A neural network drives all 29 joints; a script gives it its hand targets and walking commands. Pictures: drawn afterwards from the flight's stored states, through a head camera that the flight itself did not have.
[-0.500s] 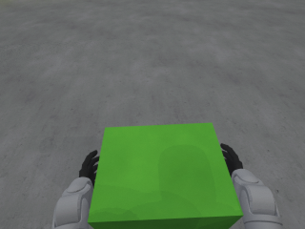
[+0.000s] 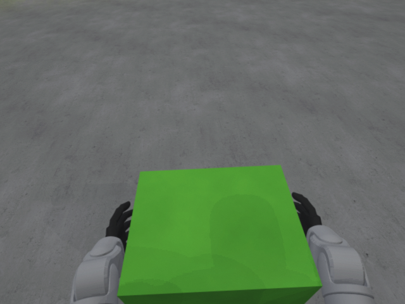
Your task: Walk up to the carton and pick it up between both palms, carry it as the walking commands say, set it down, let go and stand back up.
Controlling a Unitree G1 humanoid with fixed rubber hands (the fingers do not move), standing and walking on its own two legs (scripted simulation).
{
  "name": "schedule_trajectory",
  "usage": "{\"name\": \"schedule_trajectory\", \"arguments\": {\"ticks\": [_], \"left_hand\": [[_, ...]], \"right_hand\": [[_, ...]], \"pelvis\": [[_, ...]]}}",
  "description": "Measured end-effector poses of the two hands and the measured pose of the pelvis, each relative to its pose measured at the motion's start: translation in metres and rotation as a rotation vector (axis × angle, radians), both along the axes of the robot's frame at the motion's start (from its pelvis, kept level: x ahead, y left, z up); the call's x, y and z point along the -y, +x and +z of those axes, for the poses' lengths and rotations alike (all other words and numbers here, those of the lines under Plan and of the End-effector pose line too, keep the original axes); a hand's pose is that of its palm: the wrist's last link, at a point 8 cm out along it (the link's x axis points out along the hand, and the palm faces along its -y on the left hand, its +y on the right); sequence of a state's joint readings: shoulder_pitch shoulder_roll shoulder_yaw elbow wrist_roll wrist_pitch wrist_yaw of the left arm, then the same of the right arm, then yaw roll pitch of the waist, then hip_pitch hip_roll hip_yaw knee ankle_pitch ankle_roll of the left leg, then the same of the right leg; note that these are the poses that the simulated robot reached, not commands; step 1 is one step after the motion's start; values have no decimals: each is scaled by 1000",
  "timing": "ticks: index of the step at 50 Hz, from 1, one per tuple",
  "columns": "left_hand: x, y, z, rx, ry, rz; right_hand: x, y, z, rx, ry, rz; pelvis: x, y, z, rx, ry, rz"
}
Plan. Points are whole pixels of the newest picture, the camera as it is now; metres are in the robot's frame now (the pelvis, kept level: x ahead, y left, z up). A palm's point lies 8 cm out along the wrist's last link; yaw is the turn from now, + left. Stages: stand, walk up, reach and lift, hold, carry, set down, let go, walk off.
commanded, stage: carry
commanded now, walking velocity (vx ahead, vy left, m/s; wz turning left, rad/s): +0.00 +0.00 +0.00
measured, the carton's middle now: (214, 254) +0.26 +0.00 -0.03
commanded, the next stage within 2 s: none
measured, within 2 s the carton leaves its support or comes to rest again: neither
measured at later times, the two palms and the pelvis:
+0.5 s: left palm (113, 236) +0.25 +0.18 +0.07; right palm (323, 232) +0.24 -0.19 +0.08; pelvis +0.00 +0.00 -0.01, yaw -3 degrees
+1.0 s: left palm (162, 229) +0.27 +0.10 +0.06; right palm out of the picture +0.11 -0.24 +0.07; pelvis -0.02 +0.02 -0.01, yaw -26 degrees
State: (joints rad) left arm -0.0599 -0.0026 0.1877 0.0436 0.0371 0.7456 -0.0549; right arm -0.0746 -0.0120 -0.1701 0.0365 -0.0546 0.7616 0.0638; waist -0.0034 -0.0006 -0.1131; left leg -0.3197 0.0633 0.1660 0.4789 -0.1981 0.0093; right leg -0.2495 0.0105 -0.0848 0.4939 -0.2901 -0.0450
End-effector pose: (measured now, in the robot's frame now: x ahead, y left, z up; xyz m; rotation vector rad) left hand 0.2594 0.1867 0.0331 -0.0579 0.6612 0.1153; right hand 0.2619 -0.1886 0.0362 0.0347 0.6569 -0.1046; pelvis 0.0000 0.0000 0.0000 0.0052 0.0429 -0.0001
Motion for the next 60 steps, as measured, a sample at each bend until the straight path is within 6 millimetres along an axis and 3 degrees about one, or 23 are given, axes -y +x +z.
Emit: {"name": "schedule_trajectory", "arguments": {"ticks": [16,22,27,33,40,47,54,60], "left_hand": [[1,3,-6,1,26,-19],[3,-5,31,109,-22,18],[9,-13,40,98,-67,10],[26,-16,26,21,-92,-51],[66,-10,13,-33,-114,-136],[85,-3,21,-52,-137,-235],[104,16,31,-10,-134,-418],[150,23,40,-33,-147,-585]], "right_hand": [[1,3,-8,2,-20,22],[1,-11,30,110,25,-45],[5,-36,40,104,54,-128],[17,-73,24,38,103,-267],[46,-112,5,0,117,-396],[54,-139,26,1,123,-526],[48,-172,42,54,78,-663],[58,-217,54,46,48,-820]], "pelvis": [[1,1,-1,0,2,-3],[0,1,-5,-14,-5,-35],[-4,0,-14,-22,-12,-76],[-9,-7,-23,-20,-3,-152],[-5,-20,-31,-6,-26,-253],[-15,-23,-10,-43,2,-396],[-33,-19,-8,-32,-12,-552],[-33,-19,1,-21,-61,-680]]}}
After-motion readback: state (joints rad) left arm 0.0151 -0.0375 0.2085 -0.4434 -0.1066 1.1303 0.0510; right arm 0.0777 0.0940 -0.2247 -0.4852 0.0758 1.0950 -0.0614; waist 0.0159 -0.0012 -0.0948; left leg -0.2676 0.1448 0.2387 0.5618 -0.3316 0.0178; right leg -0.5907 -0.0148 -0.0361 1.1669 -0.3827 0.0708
